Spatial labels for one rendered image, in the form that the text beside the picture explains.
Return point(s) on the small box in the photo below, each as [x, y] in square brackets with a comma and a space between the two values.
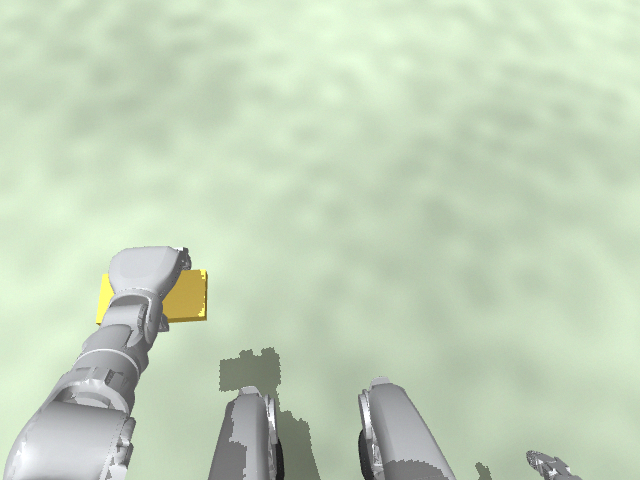
[186, 302]

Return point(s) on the right robot hand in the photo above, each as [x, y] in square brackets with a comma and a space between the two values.
[550, 468]

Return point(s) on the right robot foot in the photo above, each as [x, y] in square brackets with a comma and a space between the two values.
[364, 458]

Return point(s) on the left robot arm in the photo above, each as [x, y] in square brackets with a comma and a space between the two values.
[83, 429]

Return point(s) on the left robot hand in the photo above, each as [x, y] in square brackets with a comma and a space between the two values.
[155, 269]

